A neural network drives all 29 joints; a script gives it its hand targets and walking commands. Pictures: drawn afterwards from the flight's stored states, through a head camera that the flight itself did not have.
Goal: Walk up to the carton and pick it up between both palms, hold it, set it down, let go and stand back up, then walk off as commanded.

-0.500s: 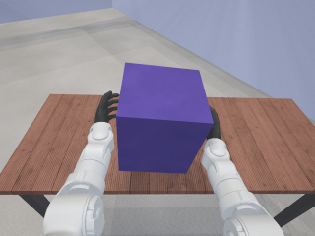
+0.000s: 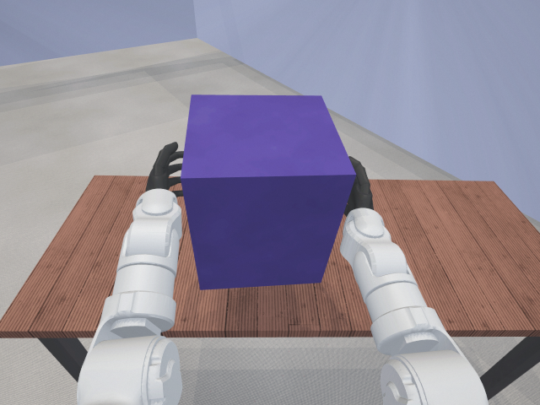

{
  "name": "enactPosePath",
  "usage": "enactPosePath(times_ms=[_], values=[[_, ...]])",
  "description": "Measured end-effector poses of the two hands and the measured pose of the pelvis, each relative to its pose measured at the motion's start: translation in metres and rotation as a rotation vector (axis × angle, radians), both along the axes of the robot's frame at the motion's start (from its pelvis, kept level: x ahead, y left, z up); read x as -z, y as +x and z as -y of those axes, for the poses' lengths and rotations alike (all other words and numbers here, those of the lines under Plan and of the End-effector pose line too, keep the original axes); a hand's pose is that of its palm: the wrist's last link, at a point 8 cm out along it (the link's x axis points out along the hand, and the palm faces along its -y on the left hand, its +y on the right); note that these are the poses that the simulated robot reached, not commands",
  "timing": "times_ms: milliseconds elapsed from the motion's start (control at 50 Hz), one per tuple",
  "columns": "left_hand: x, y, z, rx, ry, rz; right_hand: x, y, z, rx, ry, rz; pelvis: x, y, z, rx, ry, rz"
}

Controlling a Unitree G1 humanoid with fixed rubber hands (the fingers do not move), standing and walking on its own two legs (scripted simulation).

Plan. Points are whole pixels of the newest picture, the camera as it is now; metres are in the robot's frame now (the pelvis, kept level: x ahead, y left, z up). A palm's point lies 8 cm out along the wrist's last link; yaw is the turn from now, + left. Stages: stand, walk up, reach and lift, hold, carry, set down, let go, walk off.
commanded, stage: reach and lift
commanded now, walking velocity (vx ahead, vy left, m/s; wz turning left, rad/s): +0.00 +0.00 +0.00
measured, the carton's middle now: (259, 194) +0.44 +0.01 +0.13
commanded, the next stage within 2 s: hold in 1.24 s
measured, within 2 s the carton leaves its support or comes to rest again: neither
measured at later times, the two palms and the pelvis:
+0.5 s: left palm (153, 193) +0.39 +0.16 +0.18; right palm (358, 205) +0.37 -0.13 +0.16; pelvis -0.01 +0.00 +0.00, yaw +0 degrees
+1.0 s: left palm (147, 189) +0.38 +0.16 +0.19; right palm (356, 196) +0.37 -0.13 +0.18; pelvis -0.01 +0.00 +0.00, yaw +0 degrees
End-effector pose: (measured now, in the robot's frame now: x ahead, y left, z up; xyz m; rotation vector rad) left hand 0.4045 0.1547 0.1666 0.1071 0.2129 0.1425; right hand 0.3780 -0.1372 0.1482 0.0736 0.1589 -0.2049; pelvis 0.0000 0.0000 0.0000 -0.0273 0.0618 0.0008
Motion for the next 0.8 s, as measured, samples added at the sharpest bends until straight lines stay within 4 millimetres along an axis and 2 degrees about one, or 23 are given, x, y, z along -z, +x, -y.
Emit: enactPosePath(times_ms=[100,280,480,800], values=[[0.002,-0.004,-0.004,-0.009,0.001,-0.050,-0.001,0.000,-0.003,-0.014,0.008,-0.023,-0.001,0.000,0.001,-0.001,0.002,0.031],[-0.021,-0.013,-0.006,-0.024,0.010,0.007,-0.019,-0.004,-0.006,-0.017,0.027,0.034,-0.001,-0.003,0.001,-0.002,0.002,0.052],[-0.015,-0.019,-0.006,-0.020,0.015,-0.041,-0.015,-0.008,-0.004,-0.031,0.002,0.001,-0.001,-0.006,0.002,-0.003,0.002,0.079],[-0.020,-0.017,-0.009,-0.036,0.006,-0.022,-0.026,0.000,-0.007,-0.044,0.008,0.032,-0.001,-0.004,0.003,-0.003,0.004,0.075]])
